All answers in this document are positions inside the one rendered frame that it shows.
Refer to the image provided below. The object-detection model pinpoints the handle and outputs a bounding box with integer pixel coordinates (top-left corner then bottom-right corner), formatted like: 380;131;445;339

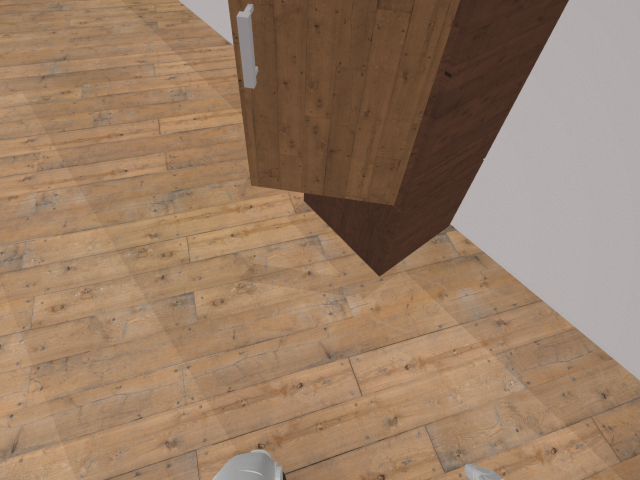
236;4;258;89

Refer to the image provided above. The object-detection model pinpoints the left robot thigh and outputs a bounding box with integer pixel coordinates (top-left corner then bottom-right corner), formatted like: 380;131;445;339
213;453;283;480

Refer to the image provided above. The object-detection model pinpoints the cupboard door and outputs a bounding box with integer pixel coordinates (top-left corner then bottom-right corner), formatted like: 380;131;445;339
228;0;460;205

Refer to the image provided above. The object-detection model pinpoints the left robot shin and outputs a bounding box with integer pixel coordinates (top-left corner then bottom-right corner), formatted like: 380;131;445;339
250;450;272;459

